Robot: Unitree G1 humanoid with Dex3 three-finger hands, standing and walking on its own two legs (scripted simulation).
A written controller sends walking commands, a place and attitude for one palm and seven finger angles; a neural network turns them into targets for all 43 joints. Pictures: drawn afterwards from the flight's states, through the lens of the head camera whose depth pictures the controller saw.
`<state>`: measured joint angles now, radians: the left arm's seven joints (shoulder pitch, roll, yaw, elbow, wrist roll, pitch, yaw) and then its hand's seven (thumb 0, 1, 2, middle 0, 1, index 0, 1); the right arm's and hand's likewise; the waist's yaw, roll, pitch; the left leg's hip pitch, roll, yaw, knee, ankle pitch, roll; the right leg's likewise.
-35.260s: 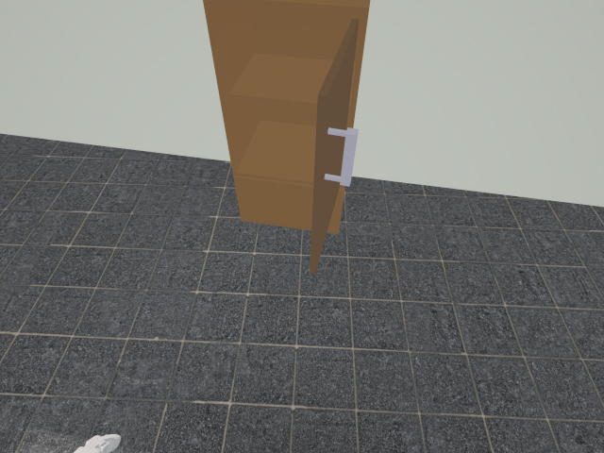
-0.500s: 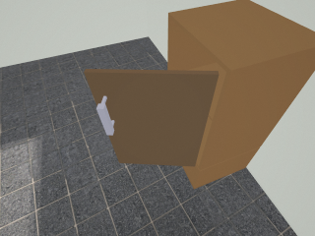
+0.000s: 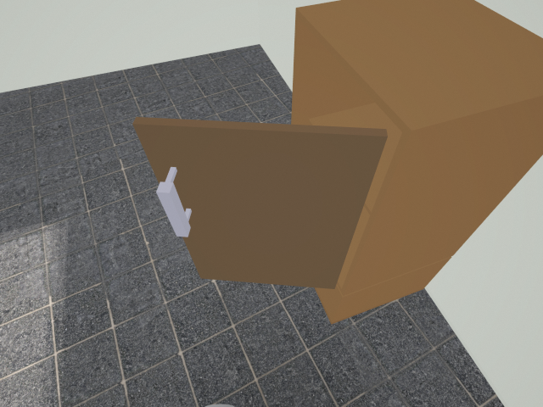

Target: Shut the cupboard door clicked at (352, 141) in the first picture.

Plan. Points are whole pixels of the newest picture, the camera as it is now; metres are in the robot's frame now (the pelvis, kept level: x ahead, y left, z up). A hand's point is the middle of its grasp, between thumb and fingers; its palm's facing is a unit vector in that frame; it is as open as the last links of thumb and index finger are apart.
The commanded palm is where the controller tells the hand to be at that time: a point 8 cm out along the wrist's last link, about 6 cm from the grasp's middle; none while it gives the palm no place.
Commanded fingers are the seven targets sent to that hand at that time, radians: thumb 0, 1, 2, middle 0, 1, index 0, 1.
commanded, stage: come to a stop and stand still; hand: left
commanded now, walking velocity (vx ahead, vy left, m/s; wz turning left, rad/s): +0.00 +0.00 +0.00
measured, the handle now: (178, 202) +0.47 +0.22 -0.04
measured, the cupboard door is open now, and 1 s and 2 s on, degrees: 65 65 65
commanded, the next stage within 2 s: look again from close up in 0.62 s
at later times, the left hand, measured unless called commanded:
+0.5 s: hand out of the picture -0.01 +0.20 -0.17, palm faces +0.03 -0.98 -0.17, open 7.4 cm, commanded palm none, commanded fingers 0.00 0.90 0.90 -0.20 -0.30 -0.20 -0.30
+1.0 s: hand out of the picture -0.04 +0.21 -0.17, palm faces +0.00 -0.98 -0.20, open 7.4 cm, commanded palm none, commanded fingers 0.00 0.90 0.90 -0.20 -0.30 -0.20 -0.30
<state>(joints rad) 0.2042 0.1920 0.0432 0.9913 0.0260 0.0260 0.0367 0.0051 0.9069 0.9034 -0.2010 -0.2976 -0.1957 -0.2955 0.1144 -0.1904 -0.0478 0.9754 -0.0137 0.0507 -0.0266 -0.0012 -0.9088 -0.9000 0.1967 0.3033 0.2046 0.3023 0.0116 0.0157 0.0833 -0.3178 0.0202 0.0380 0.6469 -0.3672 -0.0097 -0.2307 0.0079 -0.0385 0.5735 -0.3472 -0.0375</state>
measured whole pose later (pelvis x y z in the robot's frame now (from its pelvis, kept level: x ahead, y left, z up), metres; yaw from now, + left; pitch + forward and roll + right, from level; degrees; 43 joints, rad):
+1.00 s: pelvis -0.04 +0.04 +0.01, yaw +0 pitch -2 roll +0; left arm 0.31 0.15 -0.02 1.09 0.02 -0.01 0.05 0.01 0.91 0.90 -0.20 -0.30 -0.20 -0.30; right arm 0.31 -0.16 0.01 1.05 -0.01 -0.01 -0.02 0.01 -0.92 -0.90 0.20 0.30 0.20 0.30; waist -0.01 0.01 0.00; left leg -0.17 -0.04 0.06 0.48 -0.28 0.05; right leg -0.22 -0.04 -0.01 0.51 -0.24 0.02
